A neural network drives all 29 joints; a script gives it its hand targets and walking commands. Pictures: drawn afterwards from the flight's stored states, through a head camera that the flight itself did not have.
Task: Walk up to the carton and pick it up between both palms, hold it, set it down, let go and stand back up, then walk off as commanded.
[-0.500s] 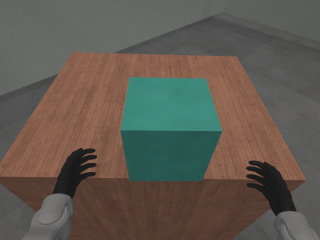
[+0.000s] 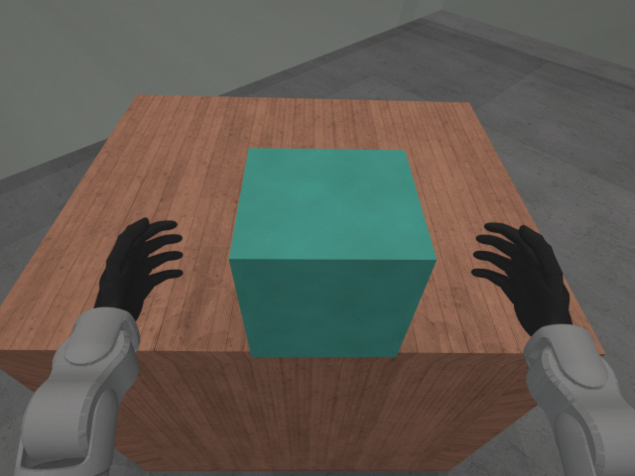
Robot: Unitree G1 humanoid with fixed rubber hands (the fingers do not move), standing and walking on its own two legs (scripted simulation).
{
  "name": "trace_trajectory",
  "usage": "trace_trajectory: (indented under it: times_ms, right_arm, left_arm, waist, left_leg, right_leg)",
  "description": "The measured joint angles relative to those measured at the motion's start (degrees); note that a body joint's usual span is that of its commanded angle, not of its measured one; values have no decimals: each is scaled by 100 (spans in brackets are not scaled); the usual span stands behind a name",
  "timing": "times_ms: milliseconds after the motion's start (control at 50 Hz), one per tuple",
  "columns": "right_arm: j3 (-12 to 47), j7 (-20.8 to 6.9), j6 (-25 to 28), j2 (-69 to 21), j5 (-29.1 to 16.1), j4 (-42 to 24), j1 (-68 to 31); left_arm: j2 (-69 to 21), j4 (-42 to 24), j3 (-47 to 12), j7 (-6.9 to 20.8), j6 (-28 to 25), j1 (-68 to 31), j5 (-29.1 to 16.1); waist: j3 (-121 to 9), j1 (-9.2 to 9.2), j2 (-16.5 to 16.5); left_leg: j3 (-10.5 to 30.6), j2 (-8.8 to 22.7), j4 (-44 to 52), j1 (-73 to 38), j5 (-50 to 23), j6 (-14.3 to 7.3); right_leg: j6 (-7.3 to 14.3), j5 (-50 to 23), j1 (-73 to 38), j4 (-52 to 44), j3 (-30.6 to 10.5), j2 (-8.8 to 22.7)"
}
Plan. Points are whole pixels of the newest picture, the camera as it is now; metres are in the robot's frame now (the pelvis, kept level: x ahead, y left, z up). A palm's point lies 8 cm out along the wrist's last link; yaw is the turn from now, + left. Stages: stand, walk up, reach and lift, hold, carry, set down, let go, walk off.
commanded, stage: reach and lift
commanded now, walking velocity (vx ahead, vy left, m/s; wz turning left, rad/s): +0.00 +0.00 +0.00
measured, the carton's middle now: (325, 257) +0.36 +0.01 +0.09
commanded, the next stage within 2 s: none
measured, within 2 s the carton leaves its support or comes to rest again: neither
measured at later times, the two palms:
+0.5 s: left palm (131, 234) +0.31 +0.22 +0.18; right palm (525, 227) +0.33 -0.19 +0.19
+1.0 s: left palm (127, 153) +0.36 +0.22 +0.24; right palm (519, 140) +0.39 -0.18 +0.25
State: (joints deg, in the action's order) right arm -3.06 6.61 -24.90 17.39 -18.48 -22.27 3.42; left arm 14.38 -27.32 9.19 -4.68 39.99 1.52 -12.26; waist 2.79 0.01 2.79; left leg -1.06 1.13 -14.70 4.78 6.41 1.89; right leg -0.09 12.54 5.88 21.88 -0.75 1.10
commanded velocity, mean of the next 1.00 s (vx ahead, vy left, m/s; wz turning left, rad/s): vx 0.00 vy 0.00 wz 0.00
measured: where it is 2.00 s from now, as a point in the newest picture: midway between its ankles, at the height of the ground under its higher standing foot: outside the picture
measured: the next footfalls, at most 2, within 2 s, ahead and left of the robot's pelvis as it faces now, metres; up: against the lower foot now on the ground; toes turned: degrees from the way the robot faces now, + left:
none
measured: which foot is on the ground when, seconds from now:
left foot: down 0.00-1.00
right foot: down 0.00-1.00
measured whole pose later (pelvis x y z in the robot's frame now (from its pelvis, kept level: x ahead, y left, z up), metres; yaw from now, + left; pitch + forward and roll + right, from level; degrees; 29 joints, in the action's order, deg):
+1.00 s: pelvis -0.01 +0.00 +0.00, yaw +0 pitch -4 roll +1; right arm -2.2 8.4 -32.8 19.8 -24.3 25.5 -49.4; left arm 21.0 10.2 10.1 -3.8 51.9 -43.8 -11.4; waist 0.7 0.0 2.8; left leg -1.1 1.9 -16.8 5.7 7.0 2.2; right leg 0.1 11.8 5.9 21.8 -0.9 0.3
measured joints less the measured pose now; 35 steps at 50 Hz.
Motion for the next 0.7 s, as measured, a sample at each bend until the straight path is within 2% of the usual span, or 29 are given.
trace_trajectory:
  times_ms: [140,300,600,700]
  right_arm:
    - [-1,119,-405,0,-171,91,-598]
    - [-2,206,-617,-1,-277,485,-1283]
    - [-3,282,-806,151,-434,1976,-2958]
    - [-3,283,-815,215,-468,2700,-3624]
  left_arm:
    - [-1,42,244,134,477,-402,-1]
    - [-1,113,335,155,737,-917,1]
    - [122,1174,394,155,1209,-2400,33]
    - [257,1663,371,155,1253,-2967,57]
  waist:
    - [20,1,0]
    - [20,0,0]
    - [-9,1,0]
    - [-63,0,0]
  left_leg:
    - [0,4,22,-8,0,19]
    - [0,19,14,-8,0,30]
    - [0,58,-65,24,0,31]
    - [-1,65,-97,37,0,31]
  right_leg:
    - [2,9,0,-6,-2,-3]
    - [12,-2,0,-6,-4,-20]
    - [20,-46,0,-6,-9,-60]
    - [21,-65,-1,-6,-10,-67]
